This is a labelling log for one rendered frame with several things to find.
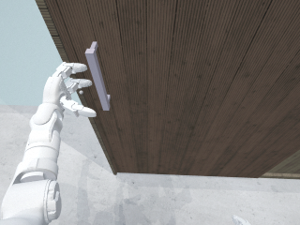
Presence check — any wardrobe door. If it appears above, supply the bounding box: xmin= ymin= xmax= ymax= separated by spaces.
xmin=268 ymin=150 xmax=300 ymax=174
xmin=45 ymin=0 xmax=300 ymax=178

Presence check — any robot right hand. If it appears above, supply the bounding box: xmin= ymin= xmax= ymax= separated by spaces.
xmin=232 ymin=215 xmax=251 ymax=225

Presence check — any robot left hand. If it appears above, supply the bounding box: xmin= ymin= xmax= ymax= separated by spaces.
xmin=42 ymin=62 xmax=97 ymax=117

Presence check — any handle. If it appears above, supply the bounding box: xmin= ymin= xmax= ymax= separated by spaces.
xmin=85 ymin=41 xmax=111 ymax=111

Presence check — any left robot forearm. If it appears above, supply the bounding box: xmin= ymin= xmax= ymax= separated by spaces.
xmin=0 ymin=103 xmax=64 ymax=220

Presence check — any robot left upper arm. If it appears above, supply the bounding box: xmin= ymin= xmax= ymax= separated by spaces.
xmin=0 ymin=179 xmax=62 ymax=225

